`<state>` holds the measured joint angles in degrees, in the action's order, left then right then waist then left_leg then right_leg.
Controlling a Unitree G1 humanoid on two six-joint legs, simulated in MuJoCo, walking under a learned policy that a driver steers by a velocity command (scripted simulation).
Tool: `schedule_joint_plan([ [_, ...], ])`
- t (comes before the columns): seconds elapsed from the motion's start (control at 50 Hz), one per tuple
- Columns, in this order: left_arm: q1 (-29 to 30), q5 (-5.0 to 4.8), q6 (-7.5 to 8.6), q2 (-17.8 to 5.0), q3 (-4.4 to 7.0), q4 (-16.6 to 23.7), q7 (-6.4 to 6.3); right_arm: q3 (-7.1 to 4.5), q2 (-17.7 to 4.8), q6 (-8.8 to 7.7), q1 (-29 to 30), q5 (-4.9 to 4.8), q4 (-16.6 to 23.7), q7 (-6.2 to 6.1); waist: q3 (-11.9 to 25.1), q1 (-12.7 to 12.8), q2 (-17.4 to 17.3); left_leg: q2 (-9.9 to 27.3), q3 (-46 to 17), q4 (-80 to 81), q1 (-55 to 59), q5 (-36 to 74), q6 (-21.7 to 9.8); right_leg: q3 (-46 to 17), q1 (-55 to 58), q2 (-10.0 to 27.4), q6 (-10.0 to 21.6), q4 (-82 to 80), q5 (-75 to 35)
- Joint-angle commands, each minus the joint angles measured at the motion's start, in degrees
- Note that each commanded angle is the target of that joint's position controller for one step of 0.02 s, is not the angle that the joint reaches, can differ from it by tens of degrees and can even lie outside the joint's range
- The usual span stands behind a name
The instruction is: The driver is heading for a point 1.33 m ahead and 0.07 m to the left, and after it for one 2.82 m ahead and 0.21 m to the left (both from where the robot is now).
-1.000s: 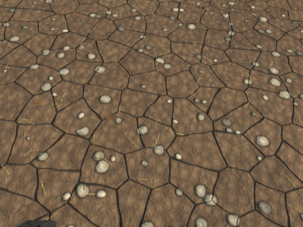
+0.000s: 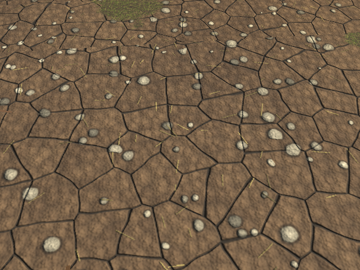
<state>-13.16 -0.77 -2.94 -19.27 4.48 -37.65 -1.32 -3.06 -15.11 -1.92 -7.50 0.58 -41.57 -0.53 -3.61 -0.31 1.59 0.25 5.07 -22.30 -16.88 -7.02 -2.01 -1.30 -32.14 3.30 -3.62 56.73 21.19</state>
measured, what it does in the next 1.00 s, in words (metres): walks ahead: right foot, then left foot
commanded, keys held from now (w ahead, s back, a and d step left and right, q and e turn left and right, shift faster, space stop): w+e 0.08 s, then w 0.14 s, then w+q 0.70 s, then w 0.08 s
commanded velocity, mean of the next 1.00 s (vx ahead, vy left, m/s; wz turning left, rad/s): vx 0.44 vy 0.00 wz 0.14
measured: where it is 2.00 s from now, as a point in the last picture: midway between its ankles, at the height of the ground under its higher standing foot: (164, 134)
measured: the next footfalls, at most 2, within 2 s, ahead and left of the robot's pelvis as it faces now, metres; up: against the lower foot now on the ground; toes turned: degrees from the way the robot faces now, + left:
right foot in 0.18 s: +0.09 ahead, -0.15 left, +0.00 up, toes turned -8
left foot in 0.66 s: +0.44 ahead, +0.05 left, +0.00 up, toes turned +4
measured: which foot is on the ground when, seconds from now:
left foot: down 0.00-0.18, up 0.20-0.64, down 0.66-1.00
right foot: up 0.00-0.16, down 0.18-0.66, up 0.68-1.00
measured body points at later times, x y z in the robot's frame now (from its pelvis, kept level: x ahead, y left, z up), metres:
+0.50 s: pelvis +0.17 -0.06 +0.00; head +0.19 -0.08 +0.45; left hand +0.23 +0.22 -0.10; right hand +0.31 -0.33 -0.11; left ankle +0.35 +0.09 -0.68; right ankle +0.05 -0.14 -0.74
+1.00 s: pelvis +0.46 -0.02 +0.00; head +0.49 +0.00 +0.45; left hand +0.60 +0.27 -0.08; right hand +0.59 -0.28 -0.10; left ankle +0.40 +0.05 -0.74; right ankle +0.67 -0.17 -0.68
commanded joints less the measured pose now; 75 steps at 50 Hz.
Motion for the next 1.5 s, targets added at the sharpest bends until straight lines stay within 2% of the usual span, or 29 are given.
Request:
schedule_joint_plan([
  [0.02, -1.65, 0.04, 1.12, -2.8, 0.35, 3.99, 1.23, -3.15, -11.05, -1.13, 3.09, -0.89, 3.57, -0.06, 8.1, 0.41, -8.53, 16.21, -11.38, 12.77, 3.5, -9.41, -11.19, 0.41, 5.38, 2.02, 2.16, -6.86, -4.19],
  [0.1, 0.5, -0.1, 1.79, -3.41, 0.37, 4.32, 2.06, -3.78, -12.73, -1.22, 0.77, -2.02, 1.85, 1.07, 6.37, -0.47, -7.73, 17.15, -9.47, 12.31, 5.08, -13.91, -9.67, 3.01, 9.53, 0.89, 4.79, -16.21, -2.72],
  [0.16, -5.2, 0.22, 2.31, -2.82, 0.59, 1.34, 2.05, -2.93, -10.88, -0.66, 0.39, -2.73, 0.29, 1.82, 6.35, 2.85, -5.32, 13.96, -5.33, 5.54, -0.17, -18.97, -6.73, 6.08, 23.07, -2.68, 7.37, -28.29, -5.42],
  [0.18, -10.1, -0.07, 2.42, -4.06, 1.15, -0.34, 1.62, -1.68, -7.35, -0.87, 0.6, -1.83, 0.07, 2.19, 7.37, 4.64, -2.34, 11.02, -1.6, -2.47, -5.48, -19.1, -3.98, 2.18, 31.35, -1.14, 8.84, -31.19, -3.78],
  [0.2, -14.66, 0.34, 2.66, -9.81, 2.28, -0.56, 0.85, 0.1, -2.25, -1.53, 2.72, 0.23, 2.3, 2.95, 8.05, 5.44, 12.04, 3.5, 5.36, -23.57, -19.29, -22.89, 1.78, -19.15, 39.89, 12.27, 14.16, -38.39, -0.3],
  [0.22, -14.4, 0.5, 3.68, -13.87, 2.99, 0.61, 1.21, -0.97, -6.08, -2.36, 4.82, -0.54, 3.91, 2.8, 4.96, 6.16, 14.06, -0.16, -1.37, -34.35, -32.33, -27.63, 2.45, -35.04, 38.48, 18.93, 21.66, -44.32, 7.7],
  [0.26, -10.21, 0.73, 5.75, -7.49, 1.11, 1.68, 1.46, -2.07, -10.06, -3.03, 3.57, -2.6, 2.53, 3.32, 1.84, 4.55, 8.47, 5.12, -6.37, -38.89, -35.13, -17.48, 0.53, -25.89, 36.59, 16.05, 19.21, -44.57, 5.88],
  [0.3, -6.94, 0.62, 6.22, -5.88, 0.36, 1.97, 1.27, -2.07, -9.5, -2.99, 2.77, -1.59, 0.85, 3.37, 1.13, 3.22, 5.94, 6.72, -7.01, -36.3, -33.13, -8.92, 0.92, -17.69, 35.0, 13.38, 16.31, -45.9, -5.4],
  [0.4, -7.06, 1.9, 7.16, -5.25, 0.35, 0.9, 0.4, -1.1, -5.77, -1.83, 3.12, -2.25, 0.16, 3.43, 1.09, 3.12, 2.81, 4.03, -8.05, -28.95, -28.05, 4.8, 3.62, -2.13, 31.96, 9.92, 13.53, -48.46, -21.63],
  [0.56, -9.6, 0.43, 7.12, -6.48, 1.3, -3.46, 0.11, 0.32, -3.58, -2.14, 10.77, -1.89, 4.63, 5.3, -3.44, 5.2, 2.31, 1.99, -3.62, -11.89, -23.56, 8.9, 0.03, 7.24, 35.99, 12.17, 11.85, -47.66, -30.46],
  [0.62, -8.61, 0.3, 5.96, -8.54, 1.91, -3.57, -0.75, -0.85, -6.06, -2.03, 7.27, -1.76, 5.22, 5.7, 1.71, 1.93, 5.42, -2.51, 1.0, -11.96, -15.83, 0.61, -3.49, 9.78, 40.48, 12.34, 9.83, -36.77, -61.09],
  [0.66, -7.56, 0.25, 5.13, -9.33, 1.93, -3.29, -1.44, -3.47, -10.83, -1.58, -7.08, -2.02, 2.34, 4.7, 10.29, -6.23, 4.51, -6.27, 1.42, -8.96, 5.04, 1.64, -7.23, 11.88, 34.4, 9.83, 7.17, -16.39, -68.29],
  [0.68, -8.72, 1.26, 5.77, -7.49, 1.03, -2.24, -1.57, -4.91, -15.14, -0.83, -15.71, -2.14, 1.04, 3.38, 16.23, -9.28, -2.19, 2.11, -12.29, -8.74, 23.61, 1.37, -10.83, 11.18, 19.33, 7.22, 4.97, 1.28, -46.89],
  [0.7, -15.37, 2.11, 7.54, 0.86, -1.58, 0.01, -0.15, -5.2, -18.87, -1.17, -14.42, -2.23, 1.72, 3.15, 22.87, -1.69, -15.74, 17.15, -46.69, -3.15, 40.78, -11.07, -22.44, 4.03, -4.72, -6.01, 1.27, 21.19, 11.07],
  [0.72, -7.77, 0.04, 9.71, -4.33, -0.85, 0.38, 0.77, -4.17, -14.3, -1.43, -16.02, -2.19, 2.05, 2.97, 25.6, -7.16, -8.96, 17.48, -51.63, 3.72, 41.47, -15.9, -21.43, -6.38, -9.93, -4.87, 2.55, 25.61, 11.09],
  [0.74, -2.43, -1.8, 10.78, -6.08, -0.4, 2.41, 1.22, -3.65, -12.37, -1.77, -13.82, -1.95, 1.85, 2.73, 16.62, -7.12, -6.84, 15.97, -42.95, 5.24, 34.79, -12.74, -18.61, -5.86, -13.47, -2.12, 3.75, 23.42, 6.02],
  [0.76, -0.76, -0.98, 11.48, -5.47, -0.71, 2.72, 0.91, -3.28, -11.36, -1.96, -10.22, -2.1, 2.48, 2.62, 11.09, -4.47, -1.44, 13.38, -36.69, 5.75, 25.42, -7.08, -16.73, -5.17, -11.76, 0.41, 4.32, 18.03, 1.58],
  [0.8, -1.63, 1.09, 10.97, -5.82, 0.01, 2.38, 0.54, -2.38, -8.61, -2.0, -4.82, -1.0, 4.45, 2.21, 6.66, -0.07, -1.91, 9.55, -29.55, 8.05, 12.6, 3.11, -15.77, -4.96, -5.17, 2.78, 3.43, 11.9, -2.25],
  [0.92, 2.89, 2.2, 8.8, -1.75, -1.31, 4.28, 0.36, -2.97, -10.66, -1.95, -5.31, -1.55, 3.64, 0.53, 2.79, 0.15, -4.32, 4.19, -19.76, 10.23, -1.56, 10.31, -13.96, -1.22, -1.0, 1.9, -1.07, -7.23, -14.96],
  [1.04, 12.18, 0.5, 10.21, -1.86, -1.53, 5.69, 2.11, -2.48, -10.21, -1.16, -12.32, -2.03, 0.23, 0.2, 3.35, -5.08, -6.32, 6.36, -21.51, 5.7, 5.31, 2.66, -10.56, -1.32, 3.62, -1.11, 0.51, -25.58, -27.58],
  [1.1, 10.33, 0.49, 10.57, -3.87, -0.53, 5.72, 2.46, -2.64, -10.66, -0.73, -12.67, -1.61, -0.38, 0.21, 3.23, -3.14, -7.9, 9.6, -25.26, 1.15, 11.61, 6.99, -9.07, -1.38, 4.86, -1.48, 3.59, -28.13, -19.89],
  [1.14, 0.47, 1.11, 10.93, -6.37, 0.97, 3.51, 1.99, -1.96, -8.79, -0.6, -11.47, -1.28, 0.14, 0.45, 8.73, 2.39, -6.69, 5.49, -22.23, -10.9, 10.47, 18.26, -6.5, -0.75, 19.43, -1.09, 7.34, -30.26, -19.75],
  [1.16, -8.4, 1.82, 10.89, -9.74, 1.77, 2.87, 1.73, -0.78, -5.98, -0.81, -13.22, -0.08, 1.27, 0.49, 17.87, 5.15, 0.19, 1.29, -18.38, -27.26, 2.19, 8.28, -4.16, -11.39, 35.46, 8.51, 11.94, -27.98, -20.29],
  [1.18, -13.24, 1.41, 10.09, -13.24, 3.0, -0.21, 2.32, 0.38, -2.23, -1.72, -21.33, -1.79, 1.17, 0.63, 23.75, 2.71, 18.51, -7.06, -12.54, -46.37, -18.1, -22.29, 0.11, -37.73, 51.96, 19.36, 21.38, -34.79, -5.73],
  [1.2, -14.0, 0.09, 9.87, -7.61, 1.71, -0.21, 2.6, -0.41, -7.47, -1.99, -17.93, -2.57, 0.66, 0.6, 19.87, 4.94, 11.4, -3.91, -15.88, -52.09, -25.91, -24.68, 0.0, -43.83, 50.58, 19.36, 20.0, -39.62, 9.09],
  [1.22, -10.36, 0.22, 9.61, -4.93, 0.82, 0.18, 2.32, -1.22, -10.24, -2.06, -10.15, -2.68, 2.27, 0.63, 11.37, 6.03, 5.4, -1.3, -14.47, -52.88, -28.41, -19.4, -0.29, -35.37, 43.46, 17.1, 17.44, -40.58, 8.31],
  [1.26, -5.08, 1.3, 9.09, -3.58, 0.0, 0.49, 2.29, -1.0, -8.49, -2.32, -4.65, -1.13, 4.05, 0.71, 4.19, 3.61, 0.67, 2.78, -11.46, -47.14, -26.26, -12.43, -0.01, -24.38, 31.43, 12.45, 16.52, -42.56, -4.88],
  [1.34, -4.06, 0.69, 9.6, -2.86, -0.35, -0.77, 2.39, -0.57, -5.13, -1.66, -7.01, -1.06, 3.08, 0.99, 4.0, 0.64, 4.1, 4.96, -9.17, -38.01, -20.56, -8.91, 1.43, -14.59, 25.19, 8.8, 16.61, -46.37, -17.33],
  [1.5, -9.0, -0.24, 8.24, -6.43, 0.55, -5.23, 1.66, 0.55, -3.1, -2.63, 6.96, -1.2, 5.88, 2.02, 1.27, 5.01, 2.45, 3.31, -6.13, -12.83, -16.43, 10.58, 2.98, -5.19, 25.38, 7.41, 15.06, -48.05, -22.3],
])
